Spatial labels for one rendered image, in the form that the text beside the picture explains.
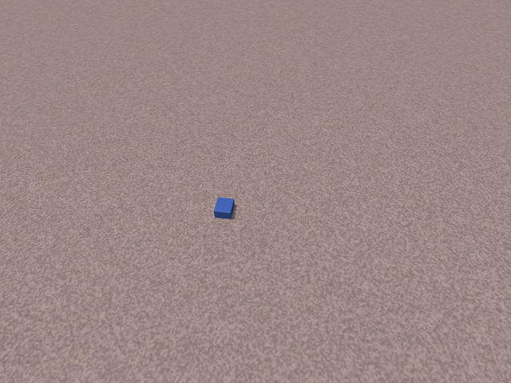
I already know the small box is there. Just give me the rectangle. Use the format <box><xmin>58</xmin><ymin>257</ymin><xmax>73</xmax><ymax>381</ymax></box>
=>
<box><xmin>214</xmin><ymin>197</ymin><xmax>235</xmax><ymax>219</ymax></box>

